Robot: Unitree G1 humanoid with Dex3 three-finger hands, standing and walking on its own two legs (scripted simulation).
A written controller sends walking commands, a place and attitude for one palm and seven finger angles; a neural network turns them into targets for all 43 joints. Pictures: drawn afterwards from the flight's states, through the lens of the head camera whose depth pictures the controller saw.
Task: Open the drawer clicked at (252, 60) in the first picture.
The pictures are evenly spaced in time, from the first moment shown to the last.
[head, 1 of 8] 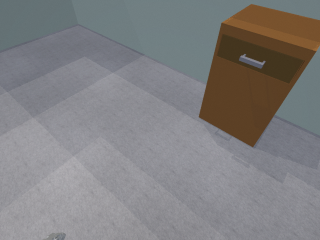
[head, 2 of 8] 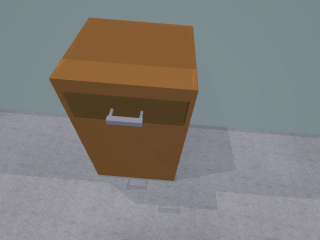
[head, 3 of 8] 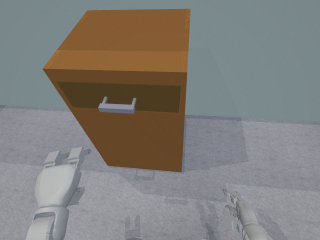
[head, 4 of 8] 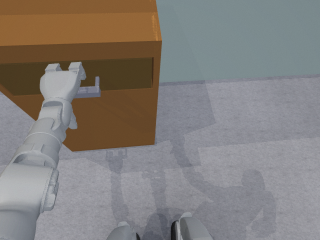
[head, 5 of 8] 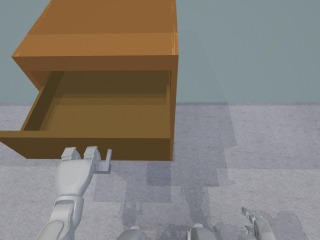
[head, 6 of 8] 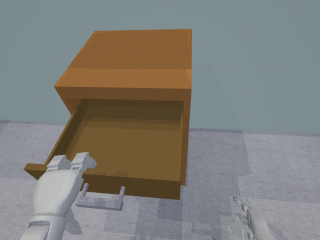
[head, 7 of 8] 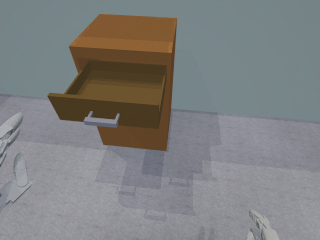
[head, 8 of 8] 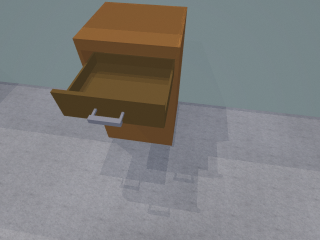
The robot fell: no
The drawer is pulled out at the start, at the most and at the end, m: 0.00 0.30 0.30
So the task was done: yes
